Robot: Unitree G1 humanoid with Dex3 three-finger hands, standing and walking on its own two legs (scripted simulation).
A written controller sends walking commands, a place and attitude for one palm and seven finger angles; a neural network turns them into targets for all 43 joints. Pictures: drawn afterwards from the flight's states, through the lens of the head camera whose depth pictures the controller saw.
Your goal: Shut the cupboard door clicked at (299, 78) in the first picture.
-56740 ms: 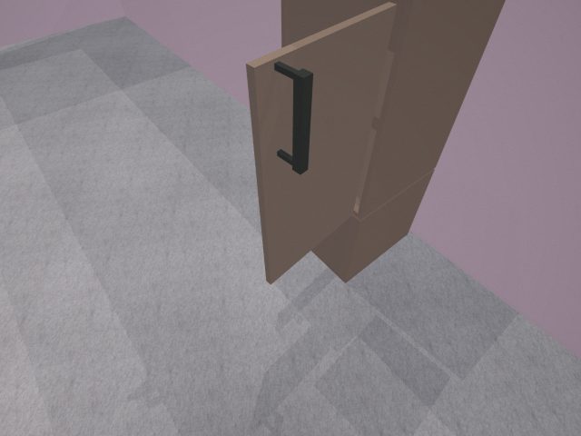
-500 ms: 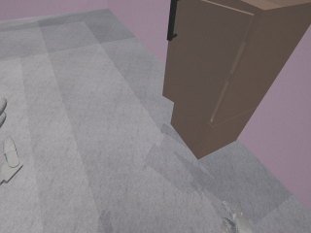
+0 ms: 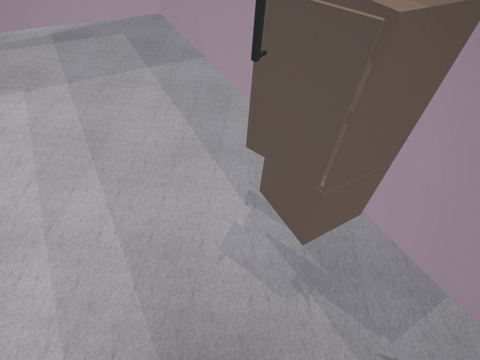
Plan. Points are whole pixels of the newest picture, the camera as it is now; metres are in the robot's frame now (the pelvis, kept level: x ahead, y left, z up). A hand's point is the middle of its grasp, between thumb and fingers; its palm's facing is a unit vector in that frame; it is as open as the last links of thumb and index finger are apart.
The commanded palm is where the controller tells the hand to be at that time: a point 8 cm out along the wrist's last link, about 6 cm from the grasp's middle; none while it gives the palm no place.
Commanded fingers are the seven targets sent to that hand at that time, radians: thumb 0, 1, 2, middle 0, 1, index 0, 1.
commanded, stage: let the arm hang, fingers relaxed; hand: left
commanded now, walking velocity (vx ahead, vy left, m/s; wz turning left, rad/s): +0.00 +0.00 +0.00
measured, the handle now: (262, 28) +0.94 -0.04 +0.16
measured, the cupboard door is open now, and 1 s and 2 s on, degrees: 22 22 22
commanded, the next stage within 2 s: look to check the result in 0.82 s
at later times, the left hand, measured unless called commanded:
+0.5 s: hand out of the picture -0.02 +0.19 -0.16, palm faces +0.01 -0.97 -0.26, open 7.4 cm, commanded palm none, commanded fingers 0.00 0.90 0.90 -0.20 -0.30 -0.20 -0.30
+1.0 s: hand out of the picture +0.02 +0.16 -0.17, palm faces +0.01 -0.98 -0.21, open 7.4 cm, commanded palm none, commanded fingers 0.00 0.90 0.90 -0.20 -0.30 -0.20 -0.30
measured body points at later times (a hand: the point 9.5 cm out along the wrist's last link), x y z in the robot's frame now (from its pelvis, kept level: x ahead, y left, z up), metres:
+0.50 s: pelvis +0.01 -0.01 +0.01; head +0.01 -0.01 +0.46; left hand -0.02 +0.24 -0.14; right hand +0.02 -0.23 -0.16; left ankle +0.07 +0.09 -0.73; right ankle -0.04 -0.12 -0.73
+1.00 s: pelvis +0.03 -0.02 +0.01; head +0.04 -0.02 +0.46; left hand +0.02 +0.21 -0.15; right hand +0.03 -0.25 -0.15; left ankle +0.07 +0.09 -0.73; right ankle -0.04 -0.12 -0.73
